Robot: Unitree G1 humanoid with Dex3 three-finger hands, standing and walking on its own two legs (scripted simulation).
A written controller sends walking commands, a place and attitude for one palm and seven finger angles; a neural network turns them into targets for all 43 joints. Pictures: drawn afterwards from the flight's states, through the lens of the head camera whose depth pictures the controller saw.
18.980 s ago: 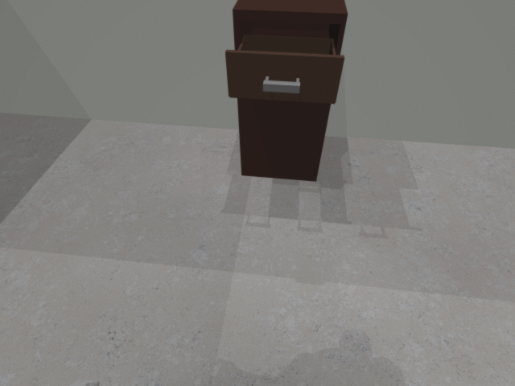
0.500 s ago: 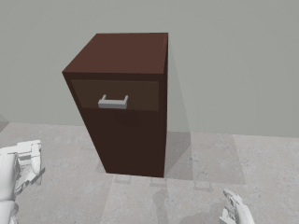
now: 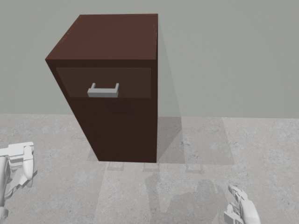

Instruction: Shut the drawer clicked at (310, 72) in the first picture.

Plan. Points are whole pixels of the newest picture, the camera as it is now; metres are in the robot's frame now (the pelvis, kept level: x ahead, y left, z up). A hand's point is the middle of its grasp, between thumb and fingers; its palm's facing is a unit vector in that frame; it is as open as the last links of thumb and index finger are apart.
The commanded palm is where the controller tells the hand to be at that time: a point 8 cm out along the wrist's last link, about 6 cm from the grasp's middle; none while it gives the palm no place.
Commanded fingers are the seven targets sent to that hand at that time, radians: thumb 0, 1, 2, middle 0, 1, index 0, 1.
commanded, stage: step back with the hand held close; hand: left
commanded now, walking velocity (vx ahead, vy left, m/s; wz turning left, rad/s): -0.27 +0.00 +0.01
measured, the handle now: (104, 89) +0.62 +0.23 -0.03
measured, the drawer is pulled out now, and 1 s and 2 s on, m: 0.00 0.00 0.00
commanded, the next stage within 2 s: stop stepping back and stand still in 1.14 s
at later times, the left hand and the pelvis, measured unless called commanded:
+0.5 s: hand out of the picture +0.11 +0.25 +0.16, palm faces +0.37 -0.81 -0.46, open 3.2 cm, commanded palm +0.05 +0.30 +0.17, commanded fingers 0.00 0.90 0.90 -1.40 -1.60 -1.40 -1.60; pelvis -0.07 +0.02 -0.01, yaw +1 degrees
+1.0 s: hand out of the picture +0.05 +0.24 +0.16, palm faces +0.27 -0.83 -0.49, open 3.2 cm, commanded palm -0.02 +0.29 +0.17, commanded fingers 0.00 0.90 0.90 -1.40 -1.60 -1.40 -1.60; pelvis -0.15 +0.01 -0.01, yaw +1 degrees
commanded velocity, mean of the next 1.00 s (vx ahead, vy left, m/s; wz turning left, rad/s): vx -0.34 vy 0.00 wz -0.02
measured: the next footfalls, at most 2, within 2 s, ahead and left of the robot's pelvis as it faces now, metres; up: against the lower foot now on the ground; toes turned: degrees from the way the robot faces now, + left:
right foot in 0.84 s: -0.15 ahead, -0.10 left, +0.00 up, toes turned +6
right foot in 1.42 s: -0.22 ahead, -0.06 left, +0.00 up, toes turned -2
